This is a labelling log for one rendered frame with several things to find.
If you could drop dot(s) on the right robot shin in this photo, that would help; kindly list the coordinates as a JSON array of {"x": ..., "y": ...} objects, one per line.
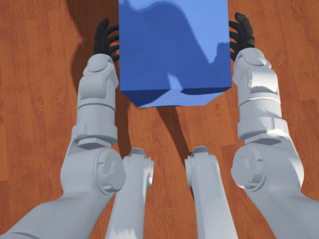
[{"x": 204, "y": 149}]

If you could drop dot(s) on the carton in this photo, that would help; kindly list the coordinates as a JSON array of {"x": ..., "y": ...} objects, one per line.
[{"x": 174, "y": 52}]

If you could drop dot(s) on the right robot hand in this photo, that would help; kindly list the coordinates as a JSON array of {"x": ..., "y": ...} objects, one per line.
[{"x": 244, "y": 37}]

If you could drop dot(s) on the robot shin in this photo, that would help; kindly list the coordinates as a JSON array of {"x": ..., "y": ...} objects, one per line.
[
  {"x": 204, "y": 149},
  {"x": 126, "y": 159}
]

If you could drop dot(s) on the left robot shin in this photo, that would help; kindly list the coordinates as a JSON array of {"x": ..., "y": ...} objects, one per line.
[{"x": 126, "y": 159}]

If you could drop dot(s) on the left robot hand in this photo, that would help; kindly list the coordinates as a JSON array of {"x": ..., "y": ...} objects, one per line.
[{"x": 102, "y": 43}]

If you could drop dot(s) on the robot left forearm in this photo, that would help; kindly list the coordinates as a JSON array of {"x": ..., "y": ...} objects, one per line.
[{"x": 95, "y": 126}]

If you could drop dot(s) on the robot left upper arm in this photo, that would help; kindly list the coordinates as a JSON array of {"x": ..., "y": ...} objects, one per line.
[{"x": 89, "y": 180}]

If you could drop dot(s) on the robot right upper arm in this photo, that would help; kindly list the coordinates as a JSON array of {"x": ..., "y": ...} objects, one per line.
[{"x": 272, "y": 178}]

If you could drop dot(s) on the robot right forearm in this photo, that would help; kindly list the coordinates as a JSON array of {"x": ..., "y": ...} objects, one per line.
[{"x": 259, "y": 101}]

